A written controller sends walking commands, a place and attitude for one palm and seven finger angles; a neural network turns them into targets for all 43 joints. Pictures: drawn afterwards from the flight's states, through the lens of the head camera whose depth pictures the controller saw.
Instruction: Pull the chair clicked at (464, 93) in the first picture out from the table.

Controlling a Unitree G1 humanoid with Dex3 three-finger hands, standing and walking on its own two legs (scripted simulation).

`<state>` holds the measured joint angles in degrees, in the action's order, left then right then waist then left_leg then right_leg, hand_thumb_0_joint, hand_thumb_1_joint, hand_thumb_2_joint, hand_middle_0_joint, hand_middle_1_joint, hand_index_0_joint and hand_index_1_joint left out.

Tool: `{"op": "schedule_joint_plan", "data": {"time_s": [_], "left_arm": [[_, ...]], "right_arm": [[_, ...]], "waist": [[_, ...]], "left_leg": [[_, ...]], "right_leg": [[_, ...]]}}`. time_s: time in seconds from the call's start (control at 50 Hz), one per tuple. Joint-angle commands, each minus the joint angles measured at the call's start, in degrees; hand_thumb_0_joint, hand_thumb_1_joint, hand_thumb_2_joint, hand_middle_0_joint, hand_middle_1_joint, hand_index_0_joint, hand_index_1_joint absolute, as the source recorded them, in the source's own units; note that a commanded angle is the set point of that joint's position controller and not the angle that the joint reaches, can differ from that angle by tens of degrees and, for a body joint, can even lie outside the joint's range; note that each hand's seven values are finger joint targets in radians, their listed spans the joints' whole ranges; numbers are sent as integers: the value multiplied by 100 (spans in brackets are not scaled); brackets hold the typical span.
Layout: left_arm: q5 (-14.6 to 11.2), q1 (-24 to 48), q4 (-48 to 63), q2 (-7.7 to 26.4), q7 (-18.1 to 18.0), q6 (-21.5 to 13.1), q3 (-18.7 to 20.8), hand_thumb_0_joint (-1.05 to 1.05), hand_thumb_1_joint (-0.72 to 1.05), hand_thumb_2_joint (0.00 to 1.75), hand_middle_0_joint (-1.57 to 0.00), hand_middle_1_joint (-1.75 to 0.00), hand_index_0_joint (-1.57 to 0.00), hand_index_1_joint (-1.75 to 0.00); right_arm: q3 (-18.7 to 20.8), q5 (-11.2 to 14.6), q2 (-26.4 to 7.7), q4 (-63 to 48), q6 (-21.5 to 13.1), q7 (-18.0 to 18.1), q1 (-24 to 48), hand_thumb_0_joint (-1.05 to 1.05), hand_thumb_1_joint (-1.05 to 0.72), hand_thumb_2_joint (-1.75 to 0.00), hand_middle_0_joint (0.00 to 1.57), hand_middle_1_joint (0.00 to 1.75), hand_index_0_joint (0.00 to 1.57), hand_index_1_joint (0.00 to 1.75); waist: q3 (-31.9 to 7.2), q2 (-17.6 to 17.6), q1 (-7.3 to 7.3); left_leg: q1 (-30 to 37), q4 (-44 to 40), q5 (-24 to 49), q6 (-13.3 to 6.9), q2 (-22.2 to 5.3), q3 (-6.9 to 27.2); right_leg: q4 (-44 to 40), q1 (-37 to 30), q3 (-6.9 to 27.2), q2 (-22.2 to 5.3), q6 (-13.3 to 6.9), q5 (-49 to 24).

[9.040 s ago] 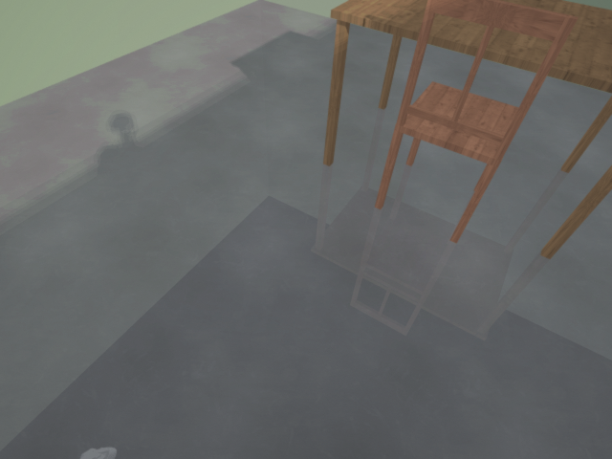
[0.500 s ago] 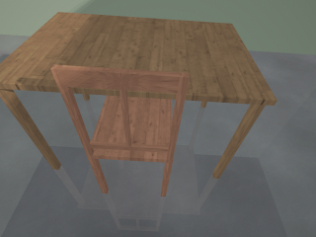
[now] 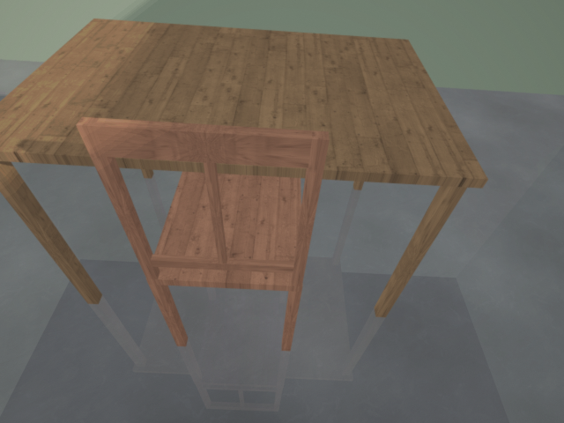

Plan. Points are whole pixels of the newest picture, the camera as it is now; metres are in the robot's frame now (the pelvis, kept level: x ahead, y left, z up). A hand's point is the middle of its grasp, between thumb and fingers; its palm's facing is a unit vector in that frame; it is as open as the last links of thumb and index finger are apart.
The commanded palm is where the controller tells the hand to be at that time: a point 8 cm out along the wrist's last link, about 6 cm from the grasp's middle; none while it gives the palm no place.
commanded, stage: look again from close up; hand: left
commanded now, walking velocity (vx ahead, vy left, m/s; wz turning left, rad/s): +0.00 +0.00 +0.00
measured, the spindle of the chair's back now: (217, 218) +0.51 +0.16 -0.07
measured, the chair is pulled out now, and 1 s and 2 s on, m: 0.00 0.00 0.00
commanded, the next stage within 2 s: raise the hand toward the chair's back in 1.72 s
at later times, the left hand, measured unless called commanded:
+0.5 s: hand out of the picture +0.00 +0.15 -0.18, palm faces +0.00 -0.99 -0.16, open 7.4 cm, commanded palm none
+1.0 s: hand out of the picture +0.01 +0.15 -0.18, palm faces +0.00 -0.99 -0.16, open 7.4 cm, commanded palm none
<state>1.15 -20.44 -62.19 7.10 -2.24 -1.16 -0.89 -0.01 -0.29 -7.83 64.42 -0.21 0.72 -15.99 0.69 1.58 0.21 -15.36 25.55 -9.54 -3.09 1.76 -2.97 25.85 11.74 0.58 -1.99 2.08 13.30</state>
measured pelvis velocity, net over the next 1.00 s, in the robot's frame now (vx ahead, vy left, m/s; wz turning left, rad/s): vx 0.03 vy -0.01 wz -0.02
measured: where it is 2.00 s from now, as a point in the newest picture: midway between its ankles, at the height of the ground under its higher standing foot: outside the picture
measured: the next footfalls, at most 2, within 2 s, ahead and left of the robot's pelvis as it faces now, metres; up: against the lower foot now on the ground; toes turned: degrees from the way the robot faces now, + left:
none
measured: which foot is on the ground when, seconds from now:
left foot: down 0.00-1.00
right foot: down 0.00-1.00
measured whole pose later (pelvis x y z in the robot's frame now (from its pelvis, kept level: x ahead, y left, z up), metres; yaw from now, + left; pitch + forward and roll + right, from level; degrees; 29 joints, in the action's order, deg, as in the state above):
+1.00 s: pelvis +0.03 -0.01 +0.00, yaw -1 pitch -1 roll +0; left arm 0.9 -20.2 -63.4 7.8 -2.3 -1.3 -0.8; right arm -0.6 -0.2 -7.8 66.0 -0.6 1.2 -15.6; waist 1.1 1.5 0.0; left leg -11.1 22.8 -11.0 -2.3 1.3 -3.8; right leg 23.3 8.1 1.5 -1.5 1.6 14.5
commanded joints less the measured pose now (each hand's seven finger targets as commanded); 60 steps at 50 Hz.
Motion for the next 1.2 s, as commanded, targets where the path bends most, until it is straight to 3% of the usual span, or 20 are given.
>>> {"op": "schedule_joint_plan", "data": {"time_s": [0.0, 0.32, 0.34, 0.52, 0.58, 0.72, 1.18], "left_arm": [[-19, -550, 98, 491, -40, -71, 84, 0, 90, 90, -20, -30, -20, -30], [-41, -429, 73, 555, -43, -92, 66, 0, 90, 90, -20, -30, -20, -30], [-34, -411, 89, 560, -43, -87, 72, 0, 90, 90, -20, -30, -20, -30], [-40, -446, 30, 551, -44, -88, 64, 0, 90, 90, -20, -30, -20, -30], [-40, -468, 21, 547, -43, -85, 59, 0, 90, 90, -20, -30, -20, -30], [-39, -489, 8, 530, -44, -93, 69, 0, 90, 90, -20, -30, -20, -30], [-36, -541, -52, 498, -47, -90, 90, 0, 90, 90, -20, -30, -20, -30]], "right_arm": [[110, 4, -566, -169, -121, 23, -267, 0, -90, -90, 20, 30, 20, 30], [71, 16, -573, -71, -131, 30, -199, 0, -90, -90, 20, 30, 20, 30], [74, 29, -548, -70, -125, 36, -186, 0, -90, -90, 20, 30, 20, 30], [54, 16, -562, -22, -136, 43, -199, 0, -90, -90, 20, 30, 20, 30], [59, 20, -556, -20, -127, 45, -174, 0, -90, -90, 20, 30, 20, 30], [60, 16, -547, -6, -145, 54, -225, 0, -90, -90, 20, 30, 20, 30], [52, 16, -508, 24, -169, 85, -335, 0, -90, -90, 20, 30, 20, 30]], "waist": [[349, -208, -19], [206, -84, -7], [362, -78, -15], [265, -185, -12], [410, -143, -24], [267, -149, -16], [322, -99, -24]], "left_leg": [[39, -764, -815, 111, -648, 798], [456, -673, -126, 140, -662, 635], [374, -720, -228, 141, -662, 625], [503, -753, -80, 148, -671, 634], [466, -776, -187, 154, -660, 624], [577, -760, 3, 144, -678, 615], [673, -773, 272, 128, -696, 585]], "right_leg": [[-507, 375, 325, -336, -341, 75], [-577, 236, 388, -364, -327, -371], [-634, 268, 391, -335, -320, -275], [-632, 200, 383, -353, -324, -382], [-677, 277, 401, -347, -320, -293], [-644, 180, 383, -344, -315, -445], [-661, 128, 391, -341, -308, -589]]}}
